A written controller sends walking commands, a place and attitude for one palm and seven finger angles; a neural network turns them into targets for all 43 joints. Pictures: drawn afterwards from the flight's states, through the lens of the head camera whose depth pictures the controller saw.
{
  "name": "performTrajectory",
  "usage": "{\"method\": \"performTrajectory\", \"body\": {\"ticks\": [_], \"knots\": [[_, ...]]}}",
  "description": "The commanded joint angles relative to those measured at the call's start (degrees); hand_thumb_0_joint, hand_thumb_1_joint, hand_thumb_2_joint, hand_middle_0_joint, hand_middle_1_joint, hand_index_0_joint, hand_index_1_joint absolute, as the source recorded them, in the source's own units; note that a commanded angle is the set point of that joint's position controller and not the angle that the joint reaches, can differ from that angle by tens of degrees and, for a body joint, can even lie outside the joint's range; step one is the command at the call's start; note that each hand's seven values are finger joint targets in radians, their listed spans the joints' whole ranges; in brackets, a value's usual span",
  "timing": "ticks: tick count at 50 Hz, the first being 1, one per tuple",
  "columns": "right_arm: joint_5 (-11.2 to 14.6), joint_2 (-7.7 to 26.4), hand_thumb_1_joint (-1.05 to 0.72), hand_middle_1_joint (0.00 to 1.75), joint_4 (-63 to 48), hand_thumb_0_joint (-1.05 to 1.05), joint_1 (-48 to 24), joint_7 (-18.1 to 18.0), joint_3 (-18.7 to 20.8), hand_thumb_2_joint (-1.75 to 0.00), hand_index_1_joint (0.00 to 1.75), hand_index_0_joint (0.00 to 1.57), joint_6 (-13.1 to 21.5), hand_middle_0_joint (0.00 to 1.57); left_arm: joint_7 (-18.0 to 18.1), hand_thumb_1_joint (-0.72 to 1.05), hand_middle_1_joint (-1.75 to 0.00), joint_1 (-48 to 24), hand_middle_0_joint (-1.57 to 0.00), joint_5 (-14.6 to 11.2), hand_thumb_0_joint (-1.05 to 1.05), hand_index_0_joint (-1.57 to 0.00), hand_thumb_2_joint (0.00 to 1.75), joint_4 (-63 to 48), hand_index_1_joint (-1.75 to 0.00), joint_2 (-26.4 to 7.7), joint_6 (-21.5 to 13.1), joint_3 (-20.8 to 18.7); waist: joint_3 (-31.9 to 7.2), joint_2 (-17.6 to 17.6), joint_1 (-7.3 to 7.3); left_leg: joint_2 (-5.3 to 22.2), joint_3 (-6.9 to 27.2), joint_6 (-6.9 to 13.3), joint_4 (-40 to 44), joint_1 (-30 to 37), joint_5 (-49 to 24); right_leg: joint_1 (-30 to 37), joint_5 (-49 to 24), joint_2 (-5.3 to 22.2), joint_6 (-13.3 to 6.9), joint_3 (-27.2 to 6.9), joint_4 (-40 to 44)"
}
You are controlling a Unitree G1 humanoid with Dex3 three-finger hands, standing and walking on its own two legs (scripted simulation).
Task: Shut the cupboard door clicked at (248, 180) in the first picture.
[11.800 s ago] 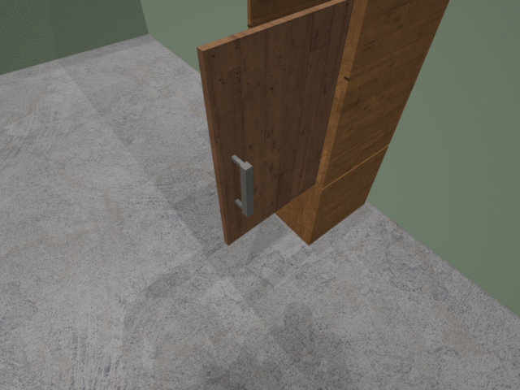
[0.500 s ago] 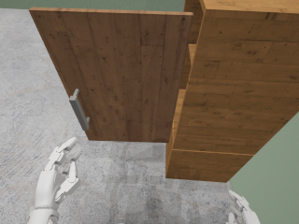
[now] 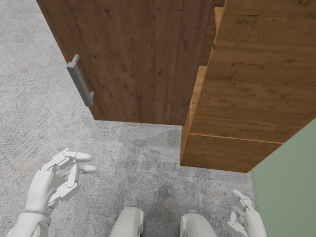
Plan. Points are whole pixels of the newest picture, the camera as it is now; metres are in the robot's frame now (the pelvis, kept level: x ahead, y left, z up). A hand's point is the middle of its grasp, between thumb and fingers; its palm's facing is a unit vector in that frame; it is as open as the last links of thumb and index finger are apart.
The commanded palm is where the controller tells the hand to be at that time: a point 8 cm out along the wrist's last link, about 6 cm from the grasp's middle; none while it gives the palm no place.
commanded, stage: raise the hand and make a fist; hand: left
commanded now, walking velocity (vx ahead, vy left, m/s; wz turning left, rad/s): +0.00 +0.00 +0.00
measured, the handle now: (83, 82) +0.54 +0.27 +0.03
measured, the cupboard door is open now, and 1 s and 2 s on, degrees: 92 92 92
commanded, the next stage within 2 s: bring the fist close to the handle in 1.16 s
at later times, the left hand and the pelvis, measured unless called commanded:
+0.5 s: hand (62, 185) +0.22 +0.22 +0.05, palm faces +0.00 -1.00 -0.03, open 3.1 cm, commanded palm +0.20 +0.27 +0.05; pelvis +0.01 +0.04 +0.00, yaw +0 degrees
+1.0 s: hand (73, 179) +0.24 +0.21 +0.04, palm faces -0.02 -1.00 -0.03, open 3.1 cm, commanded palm +0.21 +0.26 +0.05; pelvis +0.01 +0.02 +0.00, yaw +0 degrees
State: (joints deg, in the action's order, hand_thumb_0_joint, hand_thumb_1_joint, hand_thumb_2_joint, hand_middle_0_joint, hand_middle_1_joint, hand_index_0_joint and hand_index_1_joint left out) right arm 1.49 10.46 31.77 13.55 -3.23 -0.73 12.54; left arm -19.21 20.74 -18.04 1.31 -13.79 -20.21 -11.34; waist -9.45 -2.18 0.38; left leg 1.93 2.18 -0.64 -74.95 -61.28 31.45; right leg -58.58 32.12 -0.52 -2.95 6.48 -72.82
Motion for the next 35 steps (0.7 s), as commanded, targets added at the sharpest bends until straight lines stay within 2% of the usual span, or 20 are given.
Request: {"method": "performTrajectory", "body": {"ticks": [1, 2, 4, 5, 7, 9, 12, 13, 15, 17, 23, 25, 29, 30, 31, 33, 35], "knots": [[-0.1, 8.5, -0.9, 0.3, -10.0, 0.0, -4.0, -0.6, 4.2, -0.9, 0.3, 0.2, 3.8, 0.2, 2.5, 0.9, -1.06, 1.7, -0.9, -1.4, 0.0, -0.9, 0.9, -10.7, -1.06, -7.0, -6.7, -5.9, -13.7, 4.9, 0.91, -1.8, 0.5, 2.0, 8.4, 3.4, -12.1, 14.7, -9.1, 1.4, 3.1, -10.2, 13.7], [-0.3, 8.7, -0.9, 0.3, -9.9, 0.0, -3.9, -0.5, 4.4, -0.9, 0.3, 0.2, 3.9, 0.2, 2.3, 0.9, -1.08, 2.7, -0.92, -1.3, 0.0, -0.92, 0.9, -10.2, -1.08, -6.2, -7.7, -5.0, -13.6, 3.7, 0.87, -1.9, 0.4, 2.0, 8.6, 3.7, -11.8, 13.7, -8.5, 1.2, 2.8, -9.5, 13.2], [-0.2, 9.4, -0.9, 0.3, -9.8, 0.0, -3.5, -0.4, 4.4, -0.9, 0.3, 0.2, 4.0, 0.2, 1.7, 0.9, -1.12, 1.9, -0.95, -1.2, 0.0, -0.95, 0.9, -9.4, -1.12, -5.4, -9.2, -3.4, -12.1, 4.0, 0.0, -1.9, 0.5, 2.1, 8.7, 3.7, -10.6, 11.3, -6.0, 0.8, 2.4, -8.8, 13.0], [-0.2, 9.7, -0.9, 0.3, -9.9, 0.0, -3.4, -0.4, 4.4, -0.9, 0.3, 0.2, 3.8, 0.2, 1.6, 0.9, -1.14, 2.0, -0.97, -1.2, 0.0, -0.97, 0.9, -9.0, -1.14, -6.2, -9.5, -3.6, -11.7, 3.4, 0.44, -1.9, 0.5, 2.2, 9.1, 4.0, -10.3, 10.6, -4.1, 0.3, 1.8, -8.3, 12.8], [-0.2, 10.3, -0.9, 0.3, -10.5, 0.0, -3.0, -0.4, 4.5, -0.9, 0.3, 0.2, 4.0, 0.2, 1.4, 0.9, -1.18, 2.1, -1.01, -0.9, 0.0, -1.01, 0.9, -11.5, -1.18, -5.5, -10.4, -2.0, -13.1, 0.8, 0.41, -2.0, 0.9, 2.3, 10.5, 6.9, -10.3, 8.9, -4.3, -0.1, 1.2, -6.4, 11.6], [-0.2, 10.8, -0.9, 0.3, -10.6, 0.0, -2.7, -0.4, 4.6, -0.9, 0.3, 0.2, 3.8, 0.2, 1.9, 0.9, -1.22, 2.1, -1.04, -0.8, 0.0, -1.04, 0.9, -12.5, -1.22, -5.7, -10.3, -1.8, -12.8, 0.0, 0.09, -1.9, 1.4, 2.2, 11.5, 8.5, -9.5, 7.2, -4.6, -0.5, 1.0, -4.8, 10.9], [-0.5, 10.9, -0.9, 0.3, -11.3, 0.0, -2.5, -0.3, 4.7, -0.9, 0.3, 0.2, 3.2, 0.2, 3.2, 0.9, -1.28, 2.7, -1.1, -0.3, 0.0, -1.1, 0.9, -15.3, -1.28, -6.1, -10.2, -2.1, -14.9, -1.3, 0.56, -1.9, 2.1, 2.0, 12.5, 10.8, -10.8, 6.9, -7.1, -0.9, 0.9, -3.3, 9.4], [-0.6, 10.8, -0.9, 0.3, -11.5, 0.0, -2.6, -0.2, 4.6, -0.9, 0.3, 0.2, 2.9, 0.2, 3.7, 0.9, -1.3, 3.2, -1.12, -0.2, 0.0, -1.12, 0.9, -15.8, -1.3, -5.7, -10.0, -1.9, -14.7, -2.5, 0.68, -1.9, 2.2, 1.7, 12.9, 11.4, -11.1, 6.7, -7.6, -1.0, 0.8, -2.8, 9.1], [-0.8, 10.9, -0.9, 0.3, -11.7, 0.0, -2.6, -0.1, 4.5, -0.9, 0.3, 0.2, 2.2, 0.2, 4.7, 0.9, -1.34, 3.8, -1.15, 0.5, 0.0, -1.15, 0.9, -16.0, -1.34, -6.4, -9.4, -2.3, -14.5, -2.5, 0.87, -1.7, 2.9, 1.4, 13.4, 12.0, -11.9, 6.0, -8.4, -1.4, 0.6, -2.0, 8.2], [-0.8, 10.9, -0.9, 0.3, -12.2, 0.0, -2.3, 0.3, 4.5, -0.9, 0.3, 0.2, 1.6, 0.2, 5.1, 0.9, -1.38, 4.3, -1.19, 1.0, 0.0, -1.19, 0.9, -17.1, -1.38, -5.0, -9.0, -0.8, -14.9, -3.9, 0.54, -1.6, 3.3, 0.9, 13.9, 13.6, -12.9, 5.4, -9.2, -1.2, 0.7, -1.4, 8.0], [-0.9, 11.3, -0.9, 0.3, -13.5, 0.0, -1.9, 0.6, 4.0, -0.9, 0.3, 0.2, -0.1, 0.2, 5.3, 0.9, -1.5, 2.8, -1.3, 2.3, 0.0, -1.3, 0.9, -16.4, -1.5, -4.5, -7.0, 1.0, -12.6, -3.1, -0.73, -1.2, 4.6, 0.3, 14.9, 13.7, -10.0, 3.7, -8.0, -1.4, 0.8, -0.8, 8.4], [-1.0, 11.3, -0.9, 0.3, -13.5, 0.0, -1.8, 0.4, 3.7, -0.9, 0.3, 0.2, -0.4, 0.2, 5.4, 0.9, -1.5, 1.7, -1.3, 2.3, 0.0, -1.3, 0.9, -15.8, -1.5, -5.5, -6.7, 0.1, -11.8, -2.2, -0.75, -1.3, 4.9, 0.5, 14.8, 12.8, -8.8, 3.8, -7.5, -1.7, 0.6, -0.9, 8.3], [-0.9, 11.3, -0.9, 0.3, -14.0, 0.0, -1.8, 0.5, 3.5, -0.9, 0.3, 0.2, -0.5, 0.2, 4.9, 0.9, -1.5, 1.0, -1.3, 2.0, 0.0, -1.3, 0.9, -16.5, -1.5, -5.3, -7.1, 0.2, -13.0, -2.8, -0.5, -1.4, 4.5, 0.3, 14.5, 13.3, -9.7, 4.4, -8.0, -1.6, 0.5, -1.1, 8.5], [-1.0, 11.2, -0.9, 0.3, -13.8, 0.0, -2.0, 0.4, 3.5, -0.9, 0.3, 0.2, -0.5, 0.2, 4.8, 0.9, -1.5, 0.4, -1.3, 2.0, 0.0, -1.3, 0.9, -16.3, -1.5, -6.4, -7.0, -0.7, -13.5, -3.6, -0.3, -1.5, 4.3, 0.5, 13.9, 13.1, -10.3, 4.5, -8.4, -1.7, 0.4, -1.3, 8.3], [-1.0, 11.2, -0.9, 0.3, -14.0, 0.0, -1.9, 0.5, 3.4, -0.9, 0.3, 0.2, -0.5, 0.2, 4.6, 0.9, -1.5, 0.3, -1.3, 2.0, 0.0, -1.3, 0.9, -16.8, -1.5, -6.1, -7.1, -0.1, -13.9, -4.2, -0.32, -1.6, 4.0, 0.4, 13.9, 13.3, -10.3, 4.6, -8.3, -1.6, 0.4, -1.4, 8.5], [-0.9, 11.1, -0.9, 0.3, -13.9, 0.0, -1.8, 0.4, 3.4, -0.9, 0.3, 0.2, -0.5, 0.2, 4.3, 0.9, -1.5, 0.7, -1.3, 1.5, 0.0, -1.3, 0.9, -15.5, -1.5, -5.7, -6.8, -0.2, -13.2, -2.1, -0.5, -1.7, 3.8, 0.6, 13.6, 12.4, -10.5, 5.4, -8.5, -1.6, 0.5, -1.5, 8.9], [-0.8, 11.2, -0.9, 0.3, -13.8, 0.0, -1.9, 0.3, 3.3, -0.9, 0.3, 0.2, -0.6, 0.2, 4.1, 0.9, -1.5, 0.5, -1.3, 1.5, 0.0, -1.3, 0.9, -14.7, -1.5, -6.5, -6.4, -0.9, -13.1, -2.4, -0.28, -1.8, 3.3, 0.9, 13.0, 11.2, -10.4, 6.1, -8.3, -1.7, 0.4, -1.9, 9.1]]}}
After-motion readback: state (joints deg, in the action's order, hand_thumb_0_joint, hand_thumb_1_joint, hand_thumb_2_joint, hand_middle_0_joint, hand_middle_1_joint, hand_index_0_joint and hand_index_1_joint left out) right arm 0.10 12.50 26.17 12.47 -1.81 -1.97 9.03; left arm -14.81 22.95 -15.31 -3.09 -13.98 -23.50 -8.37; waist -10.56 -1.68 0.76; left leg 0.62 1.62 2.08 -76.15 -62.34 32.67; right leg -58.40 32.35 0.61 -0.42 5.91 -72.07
